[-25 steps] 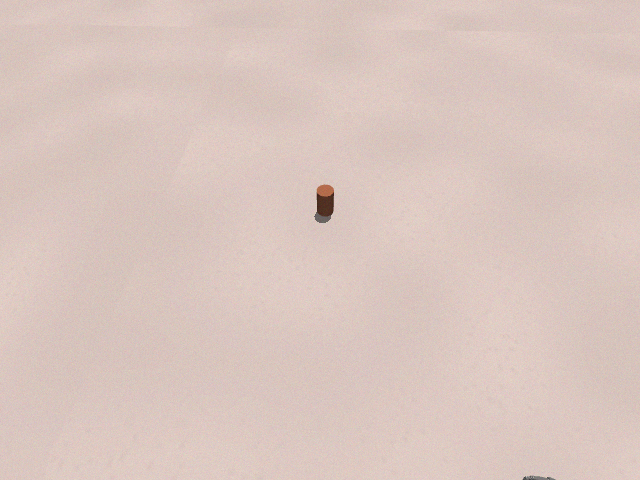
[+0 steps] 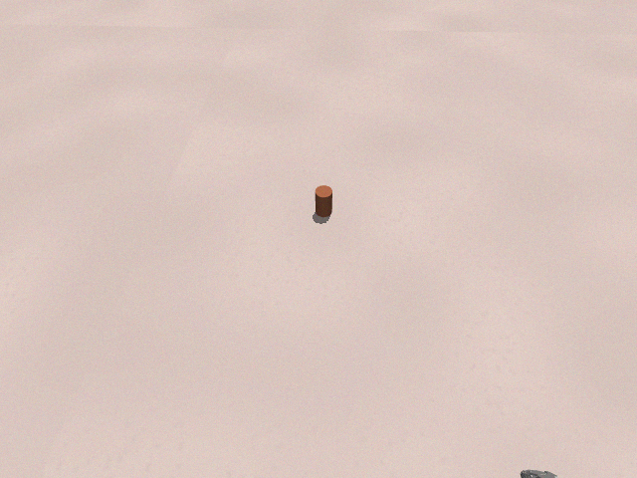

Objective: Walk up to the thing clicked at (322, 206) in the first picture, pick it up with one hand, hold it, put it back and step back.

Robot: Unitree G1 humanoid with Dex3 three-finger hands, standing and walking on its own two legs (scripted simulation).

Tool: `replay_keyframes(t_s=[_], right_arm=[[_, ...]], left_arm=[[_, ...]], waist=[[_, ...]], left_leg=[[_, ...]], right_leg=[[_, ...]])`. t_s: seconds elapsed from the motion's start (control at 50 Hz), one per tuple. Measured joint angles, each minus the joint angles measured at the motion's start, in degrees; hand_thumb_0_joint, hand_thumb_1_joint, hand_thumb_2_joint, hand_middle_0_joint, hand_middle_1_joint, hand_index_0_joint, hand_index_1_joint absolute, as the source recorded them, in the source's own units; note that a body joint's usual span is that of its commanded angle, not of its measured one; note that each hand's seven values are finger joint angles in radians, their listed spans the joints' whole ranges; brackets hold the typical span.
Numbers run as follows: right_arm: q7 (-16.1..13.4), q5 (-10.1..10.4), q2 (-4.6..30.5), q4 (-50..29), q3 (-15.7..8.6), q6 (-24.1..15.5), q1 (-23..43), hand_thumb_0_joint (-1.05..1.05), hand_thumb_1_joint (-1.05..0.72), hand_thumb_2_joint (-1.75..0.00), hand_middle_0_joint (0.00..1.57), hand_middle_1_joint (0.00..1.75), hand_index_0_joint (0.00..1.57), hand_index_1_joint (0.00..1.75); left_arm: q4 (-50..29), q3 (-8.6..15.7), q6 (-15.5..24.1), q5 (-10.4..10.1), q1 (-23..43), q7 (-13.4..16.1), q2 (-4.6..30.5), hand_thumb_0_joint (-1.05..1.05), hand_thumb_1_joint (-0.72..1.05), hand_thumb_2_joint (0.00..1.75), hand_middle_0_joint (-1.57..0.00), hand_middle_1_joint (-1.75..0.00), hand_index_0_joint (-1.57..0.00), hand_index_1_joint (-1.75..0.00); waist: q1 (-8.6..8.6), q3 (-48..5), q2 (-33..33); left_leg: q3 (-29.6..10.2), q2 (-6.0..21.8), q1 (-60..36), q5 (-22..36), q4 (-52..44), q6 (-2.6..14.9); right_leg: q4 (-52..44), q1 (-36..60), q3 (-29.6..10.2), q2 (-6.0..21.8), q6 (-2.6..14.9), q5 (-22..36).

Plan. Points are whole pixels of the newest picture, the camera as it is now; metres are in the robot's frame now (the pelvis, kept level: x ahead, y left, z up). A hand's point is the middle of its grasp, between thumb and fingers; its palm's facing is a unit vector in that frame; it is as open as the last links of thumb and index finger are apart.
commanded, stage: stand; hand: left
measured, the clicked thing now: (323, 201) +1.26 -0.02 -0.72
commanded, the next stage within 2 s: walk up in 0.62 s
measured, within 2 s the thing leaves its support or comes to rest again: neither
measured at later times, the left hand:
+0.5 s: hand out of the picture +0.07 +0.25 -0.16, palm faces -0.01 -0.94 -0.34, open 7.4 cm
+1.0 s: hand (67, 452) +0.18 +0.39 -0.15, palm faces -0.30 -0.82 -0.49, open 7.4 cm
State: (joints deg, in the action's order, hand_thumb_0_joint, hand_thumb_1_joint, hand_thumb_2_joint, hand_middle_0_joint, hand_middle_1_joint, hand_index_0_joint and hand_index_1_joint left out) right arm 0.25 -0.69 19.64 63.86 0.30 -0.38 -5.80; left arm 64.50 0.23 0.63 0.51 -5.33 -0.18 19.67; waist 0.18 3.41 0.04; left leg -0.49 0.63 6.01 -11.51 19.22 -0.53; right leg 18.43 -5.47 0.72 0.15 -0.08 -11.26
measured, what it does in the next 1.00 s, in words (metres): steps to the left, turning right: left foot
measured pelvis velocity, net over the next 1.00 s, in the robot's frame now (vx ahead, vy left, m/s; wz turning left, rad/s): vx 0.06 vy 0.10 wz -0.30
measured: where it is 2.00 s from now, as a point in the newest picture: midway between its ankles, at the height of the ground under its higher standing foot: (265, 366)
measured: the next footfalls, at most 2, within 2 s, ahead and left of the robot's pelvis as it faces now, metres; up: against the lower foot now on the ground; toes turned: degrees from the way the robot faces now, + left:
left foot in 0.92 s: +0.12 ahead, +0.21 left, +0.00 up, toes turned -20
right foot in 1.26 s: +0.25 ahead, -0.04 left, +0.00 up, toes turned -37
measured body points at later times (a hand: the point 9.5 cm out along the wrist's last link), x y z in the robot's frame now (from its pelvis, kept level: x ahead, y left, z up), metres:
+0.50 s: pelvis +0.00 +0.00 +0.00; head +0.01 +0.00 +0.45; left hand +0.08 +0.30 -0.13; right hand +0.08 -0.29 -0.13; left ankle -0.01 +0.12 -0.75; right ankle -0.01 -0.12 -0.75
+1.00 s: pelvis +0.06 +0.10 -0.01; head +0.10 +0.09 +0.43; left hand +0.20 +0.43 -0.12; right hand +0.06 -0.25 -0.12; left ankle +0.09 +0.22 -0.75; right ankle +0.00 -0.06 -0.71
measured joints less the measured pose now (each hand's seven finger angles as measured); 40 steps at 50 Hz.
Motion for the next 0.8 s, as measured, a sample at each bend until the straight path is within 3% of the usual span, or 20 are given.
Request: replay_keyframes(t_s=[0.62, 0.66, 0.7, 0.76, 0.8], right_arm=[[0.0, 0.0, -0.1, 0.0, 0.0, -0.1, -0.8, 0.01, -0.91, -0.9, 0.21, 0.29, 0.2, 0.3], [2.0, -1.4, 0.5, -2.5, -1.7, 0.5, -0.7, 0.01, -0.91, -0.9, 0.21, 0.3, 0.2, 0.3], [3.8, -2.2, 2.3, -6.4, -3.1, 0.8, -0.4, 0.01, -0.9, -0.9, 0.21, 0.3, 0.2, 0.3], [5.6, -2.6, 4.8, -11.1, -4.9, 0.9, 0.3, 0.01, -0.91, -0.9, 0.21, 0.3, 0.2, 0.3], [6.1, -2.6, 6.1, -12.9, -5.6, 0.9, 0.0, 0.01, -0.91, -0.9, 0.21, 0.29, 0.2, 0.3]], left_arm=[[0.0, 0.2, -0.2, 0.1, -0.9, 0.0, 0.2, 0.01, 0.9, 0.9, -0.2, -0.3, -0.2, -0.3], [-2.2, 1.0, 0.3, 0.0, -3.1, -0.9, 0.3, 0.01, 0.9, 0.9, -0.2, -0.3, -0.2, -0.3], [-3.8, 1.9, 0.9, 0.3, -6.4, -1.4, 0.2, 0.0, 0.9, 0.9, -0.2, -0.3, -0.2, -0.3], [-4.0, 2.6, 1.0, 0.5, -9.7, -0.9, 0.2, 0.01, 0.9, 0.9, -0.21, -0.3, -0.21, -0.3], [-4.5, 3.0, 0.9, 0.6, -10.9, -0.5, 0.6, 0.01, 0.9, 0.9, -0.21, -0.3, -0.21, -0.3]], waist=[[0.05, -0.3, -0.1], [0.46, -0.3, 0.1], [0.46, -0.5, 1.4], [-0.25, -0.3, 3.5], [-0.53, -0.1, 4.2]], left_leg=[[0.1, -0.4, -0.7, 0.5, -0.8, 0.33], [1.7, -0.3, 1.9, -7.6, 5.1, 1.77], [-0.3, -1.3, 6.0, -14.0, 14.7, 3.33], [-5.4, -2.1, 11.8, -13.5, 26.6, 2.73], [-7.2, -1.5, 13.8, -14.3, 28.1, 1.7]], right_leg=[[-0.4, 0.5, -0.1, 0.4, -0.31, 0.3], [3.0, -1.9, -1.9, 0.1, 0.52, -1.7], [6.7, -4.8, -4.8, -1.0, 0.97, -3.7], [7.7, -7.0, -8.4, -2.5, 0.68, -3.1], [6.8, -7.2, -10.1, -2.5, 0.1, -2.8]])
